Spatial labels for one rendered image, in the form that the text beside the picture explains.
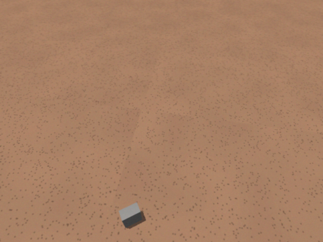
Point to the carton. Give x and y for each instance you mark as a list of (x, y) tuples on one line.
[(130, 215)]

